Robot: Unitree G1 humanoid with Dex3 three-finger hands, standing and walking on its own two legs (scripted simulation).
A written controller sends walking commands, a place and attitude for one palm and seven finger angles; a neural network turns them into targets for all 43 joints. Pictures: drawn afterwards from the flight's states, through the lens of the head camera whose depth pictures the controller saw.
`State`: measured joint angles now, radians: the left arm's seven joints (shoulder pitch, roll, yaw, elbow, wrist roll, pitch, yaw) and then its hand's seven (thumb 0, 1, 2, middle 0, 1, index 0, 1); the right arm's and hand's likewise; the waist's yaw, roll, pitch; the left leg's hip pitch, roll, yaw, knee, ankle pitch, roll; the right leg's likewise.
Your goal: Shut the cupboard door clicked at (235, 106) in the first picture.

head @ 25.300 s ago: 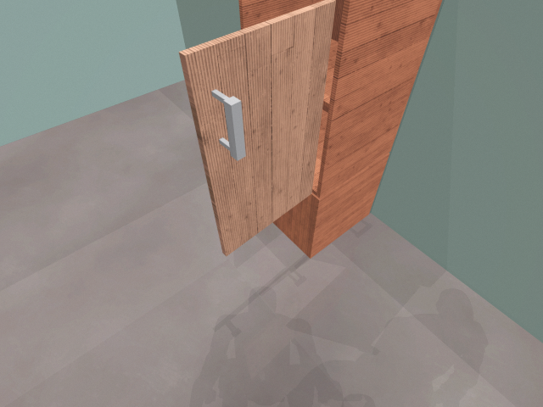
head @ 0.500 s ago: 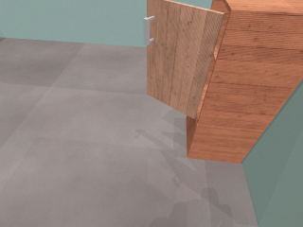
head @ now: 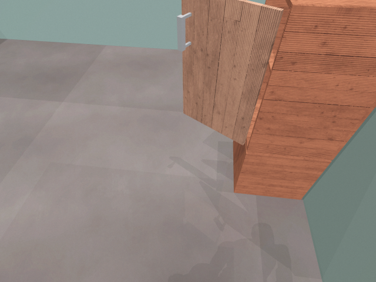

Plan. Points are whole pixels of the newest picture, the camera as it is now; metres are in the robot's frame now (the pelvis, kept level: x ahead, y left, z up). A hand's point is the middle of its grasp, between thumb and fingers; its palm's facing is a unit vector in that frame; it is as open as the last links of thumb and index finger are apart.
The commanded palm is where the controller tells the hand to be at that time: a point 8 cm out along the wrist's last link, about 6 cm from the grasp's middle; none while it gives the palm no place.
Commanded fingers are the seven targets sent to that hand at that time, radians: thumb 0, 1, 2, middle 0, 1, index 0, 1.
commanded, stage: look to check the result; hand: left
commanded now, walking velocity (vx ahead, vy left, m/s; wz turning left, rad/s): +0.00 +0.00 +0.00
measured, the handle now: (185, 32) +0.94 +0.06 +0.10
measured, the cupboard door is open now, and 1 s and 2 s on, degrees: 58 58 58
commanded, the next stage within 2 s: walk to a spot facing it in 0.22 s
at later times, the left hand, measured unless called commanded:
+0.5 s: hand out of the picture +0.06 +0.20 -0.17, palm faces +0.04 -0.96 -0.26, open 7.4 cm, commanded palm none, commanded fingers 0.00 0.90 0.90 -0.20 -0.30 -0.20 -0.30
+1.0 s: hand out of the picture +0.03 +0.25 -0.17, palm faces +0.33 -0.91 -0.25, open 7.4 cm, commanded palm none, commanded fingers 0.00 0.90 0.90 -0.20 -0.30 -0.20 -0.30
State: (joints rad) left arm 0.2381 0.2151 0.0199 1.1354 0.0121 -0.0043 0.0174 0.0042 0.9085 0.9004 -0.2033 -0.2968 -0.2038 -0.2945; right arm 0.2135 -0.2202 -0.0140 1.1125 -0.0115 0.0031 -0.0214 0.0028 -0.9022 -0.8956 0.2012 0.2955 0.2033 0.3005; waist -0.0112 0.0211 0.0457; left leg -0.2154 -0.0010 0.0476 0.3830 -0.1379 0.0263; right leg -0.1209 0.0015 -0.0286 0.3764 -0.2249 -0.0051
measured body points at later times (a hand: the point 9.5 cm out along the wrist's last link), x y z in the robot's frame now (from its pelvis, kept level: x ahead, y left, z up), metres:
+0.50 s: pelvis +0.01 -0.01 +0.00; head +0.03 -0.01 +0.45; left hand +0.06 +0.25 -0.15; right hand +0.06 -0.27 -0.15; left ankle +0.05 +0.10 -0.74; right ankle -0.01 -0.12 -0.74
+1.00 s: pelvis +0.00 +0.02 +0.00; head +0.06 +0.06 +0.44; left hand +0.01 +0.30 -0.15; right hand +0.12 -0.21 -0.14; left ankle +0.03 +0.11 -0.74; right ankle +0.03 -0.15 -0.68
